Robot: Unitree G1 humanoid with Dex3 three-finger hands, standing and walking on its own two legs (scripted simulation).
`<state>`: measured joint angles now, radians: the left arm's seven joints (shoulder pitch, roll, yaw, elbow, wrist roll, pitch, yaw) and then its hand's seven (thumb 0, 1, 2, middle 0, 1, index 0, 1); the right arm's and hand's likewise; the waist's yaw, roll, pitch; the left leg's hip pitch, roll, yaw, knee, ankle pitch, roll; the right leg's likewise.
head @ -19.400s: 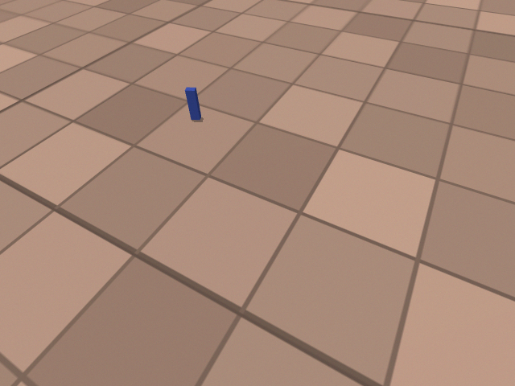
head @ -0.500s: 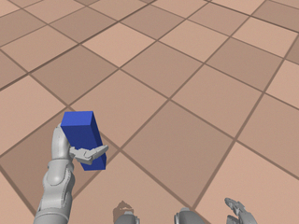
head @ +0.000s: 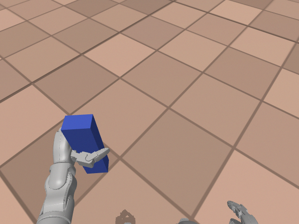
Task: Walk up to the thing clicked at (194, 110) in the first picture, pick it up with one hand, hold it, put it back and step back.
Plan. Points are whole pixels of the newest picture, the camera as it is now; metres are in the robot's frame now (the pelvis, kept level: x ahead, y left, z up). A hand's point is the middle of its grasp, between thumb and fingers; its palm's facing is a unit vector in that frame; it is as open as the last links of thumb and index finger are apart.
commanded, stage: hold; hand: left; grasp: from the side
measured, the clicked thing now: (89, 148) +0.32 +0.18 +0.02
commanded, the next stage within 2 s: crouch in 0.44 s
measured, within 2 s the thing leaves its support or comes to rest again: neither
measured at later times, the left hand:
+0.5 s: hand (88, 142) +0.32 +0.17 +0.06, palm faces +0.10 -0.99 -0.02, open 8.7 cm
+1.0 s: hand (94, 156) +0.33 +0.19 -0.05, palm faces +0.16 -0.99 -0.02, open 8.7 cm
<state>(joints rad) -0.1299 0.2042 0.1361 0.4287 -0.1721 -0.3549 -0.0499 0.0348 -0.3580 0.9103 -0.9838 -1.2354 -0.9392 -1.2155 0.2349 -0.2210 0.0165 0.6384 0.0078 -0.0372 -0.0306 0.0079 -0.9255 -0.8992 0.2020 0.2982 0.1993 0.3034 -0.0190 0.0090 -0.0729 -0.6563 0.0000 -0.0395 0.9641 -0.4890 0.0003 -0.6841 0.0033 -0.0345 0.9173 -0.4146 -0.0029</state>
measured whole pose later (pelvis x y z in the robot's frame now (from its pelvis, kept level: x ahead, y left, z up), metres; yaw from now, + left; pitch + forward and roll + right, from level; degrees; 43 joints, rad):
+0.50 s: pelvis +0.00 +0.00 +0.01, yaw +0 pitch +7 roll -1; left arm -0.10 0.20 0.13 0.41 -0.17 -0.35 -0.05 0.03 -0.36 0.91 -0.98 -1.24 -0.94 -1.22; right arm 0.23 -0.22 0.02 0.64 0.01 -0.03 -0.03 0.01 -0.93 -0.90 0.20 0.30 0.20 0.30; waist -0.02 0.01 -0.05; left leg -0.56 0.00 -0.03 0.89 -0.46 0.00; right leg -0.59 0.00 -0.03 0.85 -0.38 0.00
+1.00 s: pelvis -0.03 +0.00 -0.05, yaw +0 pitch +19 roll -1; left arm -0.29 0.21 0.22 0.75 -0.14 -0.62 -0.04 0.03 -0.35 0.91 -0.98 -1.24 -0.93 -1.22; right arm 0.21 -0.25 -0.01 0.65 -0.04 -0.07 0.04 0.01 -0.87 -0.90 0.20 0.30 0.20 0.30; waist -0.05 -0.01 -0.12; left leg -1.03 -0.01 -0.04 1.25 -0.55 0.00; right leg -1.06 -0.01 -0.03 1.20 -0.47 0.00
